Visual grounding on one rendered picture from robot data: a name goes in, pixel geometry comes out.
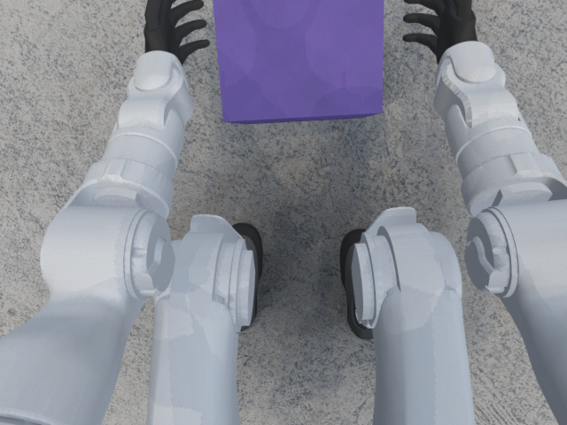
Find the robot right forearm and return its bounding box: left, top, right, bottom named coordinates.
left=433, top=41, right=567, bottom=217

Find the right robot foot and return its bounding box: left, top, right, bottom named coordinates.
left=340, top=228, right=373, bottom=339

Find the robot left forearm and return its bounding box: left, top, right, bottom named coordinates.
left=40, top=50, right=194, bottom=286

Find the robot left upper arm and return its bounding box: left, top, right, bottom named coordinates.
left=0, top=205, right=175, bottom=425

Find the carton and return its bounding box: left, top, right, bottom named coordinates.
left=213, top=0, right=384, bottom=124

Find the robot right upper arm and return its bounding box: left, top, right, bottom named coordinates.
left=464, top=199, right=567, bottom=425

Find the robot left hand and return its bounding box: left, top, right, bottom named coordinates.
left=144, top=0, right=210, bottom=65

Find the robot right hand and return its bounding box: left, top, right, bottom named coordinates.
left=402, top=0, right=478, bottom=65

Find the robot left thigh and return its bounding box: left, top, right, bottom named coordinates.
left=146, top=232, right=255, bottom=425

